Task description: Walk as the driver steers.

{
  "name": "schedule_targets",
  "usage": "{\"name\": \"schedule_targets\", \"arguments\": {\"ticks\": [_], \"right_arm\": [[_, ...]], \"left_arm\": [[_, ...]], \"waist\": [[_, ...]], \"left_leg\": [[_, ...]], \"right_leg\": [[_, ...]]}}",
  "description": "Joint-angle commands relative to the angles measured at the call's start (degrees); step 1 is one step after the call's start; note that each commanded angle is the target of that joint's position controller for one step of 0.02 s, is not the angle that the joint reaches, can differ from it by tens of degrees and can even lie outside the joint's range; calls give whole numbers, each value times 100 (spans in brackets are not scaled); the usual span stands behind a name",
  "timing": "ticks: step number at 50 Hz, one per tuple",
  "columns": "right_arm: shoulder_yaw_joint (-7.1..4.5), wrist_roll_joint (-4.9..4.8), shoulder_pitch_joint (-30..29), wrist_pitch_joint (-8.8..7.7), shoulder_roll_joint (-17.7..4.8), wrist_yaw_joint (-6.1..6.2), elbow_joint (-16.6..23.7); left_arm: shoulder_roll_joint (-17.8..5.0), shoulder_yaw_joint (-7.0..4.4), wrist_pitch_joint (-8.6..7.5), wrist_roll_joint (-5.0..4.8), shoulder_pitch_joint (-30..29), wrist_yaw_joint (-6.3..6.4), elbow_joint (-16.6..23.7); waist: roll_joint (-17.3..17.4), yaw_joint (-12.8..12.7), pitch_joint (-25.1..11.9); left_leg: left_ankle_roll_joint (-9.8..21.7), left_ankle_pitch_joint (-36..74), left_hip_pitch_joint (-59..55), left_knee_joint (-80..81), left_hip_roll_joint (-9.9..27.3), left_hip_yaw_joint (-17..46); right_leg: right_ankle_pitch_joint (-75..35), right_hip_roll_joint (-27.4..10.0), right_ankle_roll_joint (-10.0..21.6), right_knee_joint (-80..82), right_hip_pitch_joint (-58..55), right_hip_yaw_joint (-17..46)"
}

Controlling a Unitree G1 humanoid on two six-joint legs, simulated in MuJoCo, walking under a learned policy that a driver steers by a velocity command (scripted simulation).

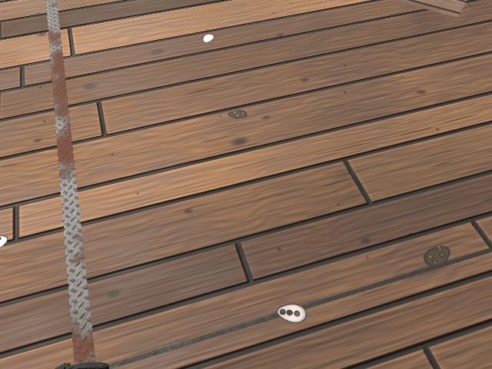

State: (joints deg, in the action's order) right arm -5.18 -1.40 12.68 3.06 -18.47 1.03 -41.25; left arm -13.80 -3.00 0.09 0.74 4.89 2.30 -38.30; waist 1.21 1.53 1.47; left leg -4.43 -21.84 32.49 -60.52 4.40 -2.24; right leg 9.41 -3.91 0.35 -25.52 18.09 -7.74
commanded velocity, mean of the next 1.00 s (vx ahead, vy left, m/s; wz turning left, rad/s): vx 0.83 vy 0.00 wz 0.16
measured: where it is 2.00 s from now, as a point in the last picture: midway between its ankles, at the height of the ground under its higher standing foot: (223, 106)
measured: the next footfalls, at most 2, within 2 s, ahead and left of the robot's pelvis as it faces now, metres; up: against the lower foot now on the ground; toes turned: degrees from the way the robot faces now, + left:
left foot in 0.16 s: +0.03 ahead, +0.13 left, +0.00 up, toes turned +14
right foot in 0.56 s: +0.49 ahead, +0.10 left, +0.00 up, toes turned +21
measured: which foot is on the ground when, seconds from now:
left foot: up 0.00-0.14, down 0.16-0.56, up 0.58-0.98, down 1.00-1.00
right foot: down 0.00-0.14, up 0.16-0.54, down 0.56-0.98, up 1.00-1.00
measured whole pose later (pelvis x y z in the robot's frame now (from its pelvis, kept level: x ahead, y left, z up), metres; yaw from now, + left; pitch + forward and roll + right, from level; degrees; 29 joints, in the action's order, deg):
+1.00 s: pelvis +0.65 +0.25 -0.02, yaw +6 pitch +3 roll +0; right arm 1.6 2.5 -4.6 -5.2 -14.8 -1.0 -34.5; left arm -16.1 -4.4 -4.2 -0.3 30.7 -1.0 -51.3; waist 0.1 -8.4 0.3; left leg -0.6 -4.2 29.4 -28.6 2.3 2.3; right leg 28.1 5.3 5.0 -27.0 -3.8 13.9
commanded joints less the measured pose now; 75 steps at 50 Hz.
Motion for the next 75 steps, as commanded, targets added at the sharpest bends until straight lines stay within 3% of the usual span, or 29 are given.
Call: {"name": "schedule_targets", "arguments": {"ticks": [1,5,7,8,9,10,12,23,26,28,30,31,33,37,41,46,49,50,51,52,54,59,65,68,71,72,73,74,75], "right_arm": [[-70,-1,159,-87,-290,-189,440],[-169,-53,681,-77,-370,-273,102],[-245,-56,1795,-111,-372,-211,-559],[-181,407,2248,-59,-518,-355,-576],[-115,344,1826,-159,-979,-362,-176],[-214,310,1335,-201,-1193,-268,137],[-201,347,950,-298,-1085,-163,239],[-7,159,1794,-784,-578,-113,-526],[-46,204,1516,-818,-877,-86,-641],[-102,340,1062,-759,-1051,-57,-642],[212,193,1572,-863,189,-211,-332],[199,317,977,-904,-166,-205,-212],[217,414,279,-947,-372,-232,-81],[385,591,-123,-743,-82,-298,299],[561,427,-1470,-750,-33,-411,821],[490,327,-1779,-768,-231,-327,913],[221,366,-30,-840,-709,-87,470],[50,484,1220,-851,-1175,61,347],[-53,685,1410,-817,-1614,64,294],[-70,559,959,-758,-1322,35,290],[123,493,364,-764,-437,-25,260],[234,281,752,-955,-29,-126,-340],[157,299,682,-1073,-471,-83,-541],[73,301,1071,-944,-887,0,-586],[-33,363,594,-663,-1260,46,-325],[16,375,594,-666,-917,-47,-268],[201,317,1272,-764,-367,-107,341],[194,315,488,-904,-719,-96,512],[236,263,394,-961,-659,-93,492]], "left_arm": [[-1174,-407,-183,-144,-264,4,337],[-1199,-478,-286,-295,-479,-147,242],[-767,-395,-248,-248,-675,-173,245],[-477,-234,-95,374,-374,-310,202],[241,7,-102,401,-690,-353,648],[40,40,-222,462,-1374,-405,1117],[-881,-164,-383,348,-1099,-467,796],[-537,47,-225,94,-1528,-605,753],[-756,-45,-222,76,-564,-444,552],[-1112,-238,-209,38,1966,-236,-179],[-1944,-426,-298,264,2791,-220,-540],[-1419,-316,-283,124,1916,-318,-487],[-967,-252,-345,47,1534,-368,-510],[-782,-143,-464,-1,1757,-286,-882],[-1032,-259,-542,-31,1765,-273,-763],[-1281,-373,-543,-148,2155,-307,-853],[-1560,-437,-510,-99,2046,-307,-864],[-1163,-329,-567,-96,1873,-323,-711],[-285,-116,-565,-340,2318,-288,-418],[-648,-106,-473,-220,2074,-241,-392],[-816,-152,-357,-26,1247,-333,-408],[-368,-21,-4,108,381,-625,95],[-479,162,2,97,-780,-854,696],[-713,118,-32,76,-518,-794,513],[-1353,-230,-81,73,2317,-553,-337],[-1673,-433,-6,-55,2228,-391,-466],[-2388,-500,77,191,1472,-366,-104],[-2131,-496,117,140,1832,-278,22],[-1854,-436,48,109,1690,-205,-190]], "waist": [[-1061,47,-979],[-863,427,-589],[210,811,-232],[1433,970,129],[2048,588,464],[1530,669,479],[319,354,474],[534,456,551],[662,-128,34],[504,-1407,-1100],[-2065,-962,-1923],[-1483,-687,-909],[-158,-481,-287],[-460,20,328],[-345,-216,713],[-306,-477,281],[-154,412,-946],[192,965,-1751],[1751,573,-2505],[1606,396,-2078],[333,323,-700],[460,-43,52],[182,-252,685],[270,-474,281],[392,-1847,-1125],[-662,-1557,-1025],[-1668,-508,-1641],[-507,-1040,-1961],[-111,-746,-972]], "left_leg": [[325,262,-753,910,200,-52],[816,57,-1700,1897,58,-642],[1126,-105,-2756,2789,-432,-916],[1427,-1690,-3403,3540,137,851],[1889,-1572,-3324,4097,1063,3571],[2285,-2358,-3283,5508,1575,4853],[2130,-2036,-2967,5325,1266,3826],[1674,2480,-3642,5667,624,1531],[1427,6055,-3713,4654,668,1114],[1251,6820,-2927,1906,421,720],[1022,-212,197,-1935,-1328,1044],[1170,38,946,-2203,-928,1102],[1099,770,673,-1602,-310,895],[569,373,395,-359,55,743],[168,1766,-299,1823,0,300],[253,2477,-1263,2959,-308,236],[490,1328,-3546,3123,-438,198],[682,-370,-4947,3145,710,1287],[1131,-2469,-6068,4178,2399,4237],[1258,-2958,-5445,4645,2296,4995],[1095,-990,-4046,4548,1717,2891],[841,1611,-3150,4909,1293,754],[614,3441,-2587,5566,822,-1134],[495,7404,-3420,4484,841,-1446],[607,7695,-2475,585,1094,-1171],[460,2421,-953,-1642,62,-1158],[218,-799,1249,-3626,-529,-412],[295,-161,1717,-3576,-379,533],[347,184,1787,-2977,-60,529]], "right_leg": [[1500,-1536,940,1436,-438,975],[2541,-1541,581,1323,-211,579],[2820,-951,297,-403,522,-134],[3127,-388,52,-3311,2073,-748],[2966,435,-128,-4690,4068,109],[2193,199,-254,-4856,4801,818],[777,-148,-318,-4231,4042,1011],[-782,209,99,-1110,2156,279],[-175,707,486,-910,517,64],[442,794,687,-955,-1989,124],[4460,-1374,1567,794,-3820,5382],[4081,-1301,1579,1368,-3135,6144],[2617,-967,1595,1253,-1839,4526],[1744,-346,1663,1674,-375,3453],[764,26,1516,2208,558,2810],[-1466,-144,1133,1605,-554,2812],[-3175,236,782,-1169,-540,2473],[-1869,549,706,-2995,376,2153],[1932,1101,580,-4745,2028,1564],[1439,630,687,-5363,2632,1386],[670,128,640,-5042,2678,1232],[433,-266,495,-4746,2909,1068],[-989,-21,728,-2401,1977,132],[-656,703,1024,-1911,1005,-476],[158,1078,1474,-1521,-2324,113],[672,646,1620,-1010,-3328,1136],[704,-1020,2578,-236,-4616,4422],[1503,-1159,2624,731,-4476,5203],[1461,-1182,2360,1130,-3499,4835]]}}
Over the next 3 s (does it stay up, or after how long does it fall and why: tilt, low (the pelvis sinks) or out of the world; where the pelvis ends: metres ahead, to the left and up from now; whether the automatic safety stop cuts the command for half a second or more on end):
stays up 1.59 0.08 0.00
